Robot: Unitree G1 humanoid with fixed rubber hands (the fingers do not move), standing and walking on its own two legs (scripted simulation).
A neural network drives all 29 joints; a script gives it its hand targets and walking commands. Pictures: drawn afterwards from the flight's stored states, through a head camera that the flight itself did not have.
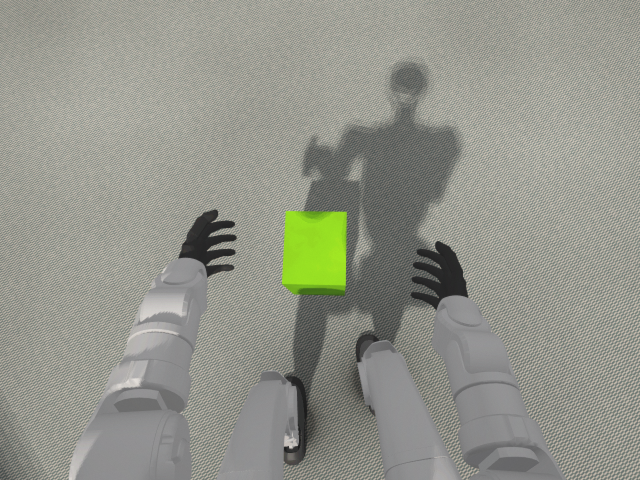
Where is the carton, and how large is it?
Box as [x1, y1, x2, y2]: [282, 211, 346, 295]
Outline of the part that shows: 286,211 282,283 295,294 344,295 346,212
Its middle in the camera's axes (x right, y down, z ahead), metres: -0.01 +0.04 +0.97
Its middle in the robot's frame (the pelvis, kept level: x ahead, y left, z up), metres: +0.47 -0.01 -0.57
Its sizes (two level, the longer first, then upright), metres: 0.168 0.140 0.228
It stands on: the floor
